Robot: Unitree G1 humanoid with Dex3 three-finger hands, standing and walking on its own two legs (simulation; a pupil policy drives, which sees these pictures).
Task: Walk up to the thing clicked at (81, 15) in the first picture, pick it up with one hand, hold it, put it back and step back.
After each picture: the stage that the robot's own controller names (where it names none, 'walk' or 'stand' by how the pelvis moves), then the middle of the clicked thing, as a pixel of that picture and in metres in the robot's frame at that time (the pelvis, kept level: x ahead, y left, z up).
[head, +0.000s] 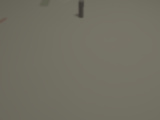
stand; (81, 9) +2.03 +0.01 -0.66
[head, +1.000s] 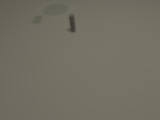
walk; (72, 23) +1.88 +0.24 -0.64
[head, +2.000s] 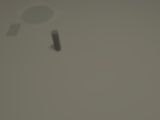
walk; (56, 41) +1.28 +0.35 -0.65
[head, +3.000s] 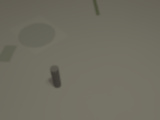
walk; (56, 77) +0.82 +0.27 -0.64
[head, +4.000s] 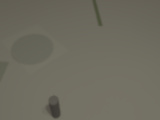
walk; (55, 107) +0.53 +0.19 -0.63
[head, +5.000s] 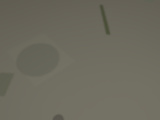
stand; out of the picture +0.42 +0.17 -0.65
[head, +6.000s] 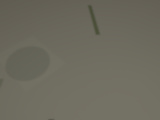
stand; out of the picture +0.40 +0.20 -0.66
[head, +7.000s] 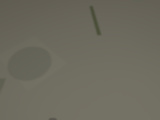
stand; out of the picture +0.41 +0.20 -0.66
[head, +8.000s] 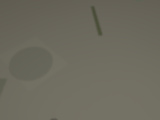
stand; out of the picture +0.40 +0.19 -0.66
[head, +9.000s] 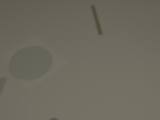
stand; out of the picture +0.40 +0.19 -0.66
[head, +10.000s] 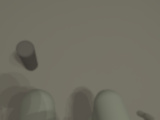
go down; (28, 58) +0.48 +0.21 -0.34
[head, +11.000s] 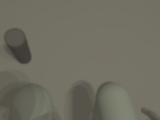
approach; (20, 49) +0.48 +0.23 -0.27
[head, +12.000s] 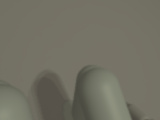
close in; out of the picture +0.46 +0.29 -0.16
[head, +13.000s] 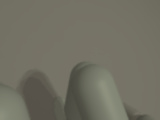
close; out of the picture +0.45 +0.29 -0.16
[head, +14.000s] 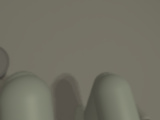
lift; out of the picture +0.33 +0.26 -0.10
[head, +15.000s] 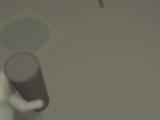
lift; (32, 88) +0.30 +0.15 +0.07
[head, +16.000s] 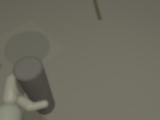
hold; (38, 90) +0.31 +0.14 +0.04
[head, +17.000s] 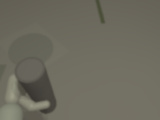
hold; (40, 90) +0.31 +0.14 +0.05
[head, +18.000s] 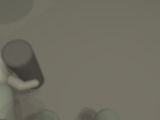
crouch; (28, 69) +0.38 +0.17 -0.02
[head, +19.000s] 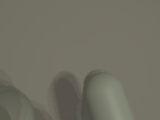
lower; out of the picture +0.47 +0.26 -0.08
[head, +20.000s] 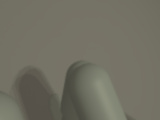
lower; out of the picture +0.45 +0.29 -0.17
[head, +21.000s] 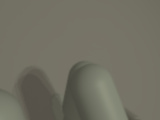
lower; out of the picture +0.45 +0.29 -0.16
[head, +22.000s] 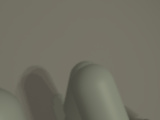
lower; out of the picture +0.44 +0.30 -0.16
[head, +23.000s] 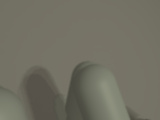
lower; out of the picture +0.43 +0.29 -0.16
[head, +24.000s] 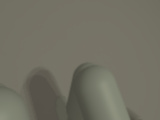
open; out of the picture +0.45 +0.27 -0.17
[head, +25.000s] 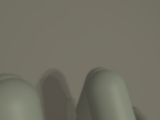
stand; out of the picture +0.44 +0.25 -0.18
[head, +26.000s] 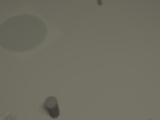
stand; (53, 108) +0.42 +0.16 -0.54
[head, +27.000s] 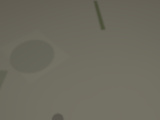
stand; out of the picture +0.42 +0.15 -0.60
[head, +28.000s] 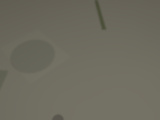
stand; out of the picture +0.41 +0.15 -0.60
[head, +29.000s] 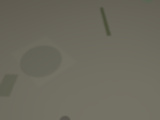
stand; out of the picture +0.43 +0.14 -0.65
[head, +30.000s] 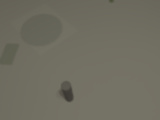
walk; (67, 92) +0.53 +0.16 -0.63
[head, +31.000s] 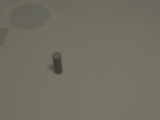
walk; (57, 64) +0.82 +0.17 -0.64
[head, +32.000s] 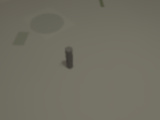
stand; (69, 58) +1.06 +0.17 -0.64
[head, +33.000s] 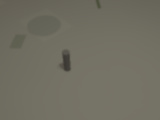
stand; (66, 61) +1.04 +0.17 -0.66
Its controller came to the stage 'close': yes
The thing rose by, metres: 0.69
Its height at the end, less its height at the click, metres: +0.00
